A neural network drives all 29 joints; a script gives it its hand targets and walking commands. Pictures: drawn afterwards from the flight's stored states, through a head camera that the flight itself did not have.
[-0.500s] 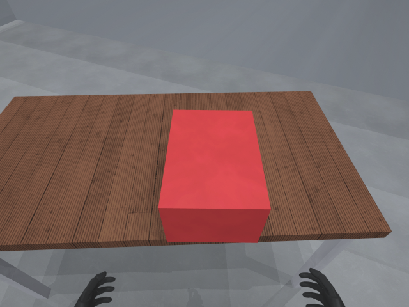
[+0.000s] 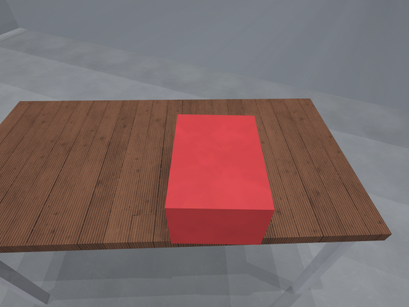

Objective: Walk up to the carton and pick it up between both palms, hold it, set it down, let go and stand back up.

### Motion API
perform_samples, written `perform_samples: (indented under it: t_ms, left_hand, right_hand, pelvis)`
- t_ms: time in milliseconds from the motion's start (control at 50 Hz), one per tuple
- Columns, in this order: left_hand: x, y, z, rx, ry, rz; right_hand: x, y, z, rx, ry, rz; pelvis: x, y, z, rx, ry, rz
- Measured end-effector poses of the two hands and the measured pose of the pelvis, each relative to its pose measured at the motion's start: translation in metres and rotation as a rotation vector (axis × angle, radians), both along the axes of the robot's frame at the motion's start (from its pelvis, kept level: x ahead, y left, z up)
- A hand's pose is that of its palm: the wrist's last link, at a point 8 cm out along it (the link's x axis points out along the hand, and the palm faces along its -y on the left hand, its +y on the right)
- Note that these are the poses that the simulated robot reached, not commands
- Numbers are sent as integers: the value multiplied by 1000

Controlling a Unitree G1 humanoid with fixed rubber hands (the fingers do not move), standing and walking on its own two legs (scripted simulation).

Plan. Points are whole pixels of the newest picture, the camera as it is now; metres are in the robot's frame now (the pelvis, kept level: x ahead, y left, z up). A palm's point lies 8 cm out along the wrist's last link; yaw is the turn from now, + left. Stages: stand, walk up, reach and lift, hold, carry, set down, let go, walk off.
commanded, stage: stand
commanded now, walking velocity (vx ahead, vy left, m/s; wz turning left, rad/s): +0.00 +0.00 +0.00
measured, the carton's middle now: (215, 174) +0.46 -0.03 -0.05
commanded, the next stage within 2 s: none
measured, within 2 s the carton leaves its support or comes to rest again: neither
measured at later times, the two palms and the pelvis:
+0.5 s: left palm out of the picture +0.04 +0.31 -0.12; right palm out of the picture +0.04 -0.26 -0.11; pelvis -0.02 +0.03 +0.00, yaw +0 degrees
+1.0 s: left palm out of the picture +0.04 +0.31 -0.12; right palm out of the picture +0.06 -0.25 -0.11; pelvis -0.01 +0.03 +0.00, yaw +0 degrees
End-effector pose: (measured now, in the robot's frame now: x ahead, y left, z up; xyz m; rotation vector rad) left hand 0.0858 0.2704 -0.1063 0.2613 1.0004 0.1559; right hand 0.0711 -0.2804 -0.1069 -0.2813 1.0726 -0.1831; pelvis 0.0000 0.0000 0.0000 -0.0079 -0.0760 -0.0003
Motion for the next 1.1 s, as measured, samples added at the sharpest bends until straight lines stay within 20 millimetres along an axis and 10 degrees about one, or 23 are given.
perform_samples:
  t_ms: [640, 1100]
  left_hand:
    - [-56, 46, -10, 41, 174, 43]
    - [-35, 44, -12, 33, 178, 36]
  right_hand:
    - [-35, 28, -10, 7, 105, -26]
    - [-9, 31, -5, -3, 83, -27]
  pelvis:
    - [-19, 31, 2, 4, 5, 0]
    - [-3, 35, 4, 5, 11, 5]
